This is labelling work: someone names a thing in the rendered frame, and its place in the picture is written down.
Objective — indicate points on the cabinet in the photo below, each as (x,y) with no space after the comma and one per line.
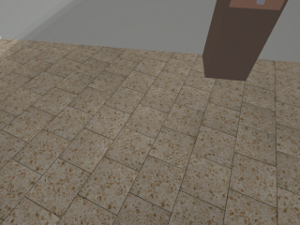
(235,39)

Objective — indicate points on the drawer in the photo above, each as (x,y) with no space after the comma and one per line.
(268,4)

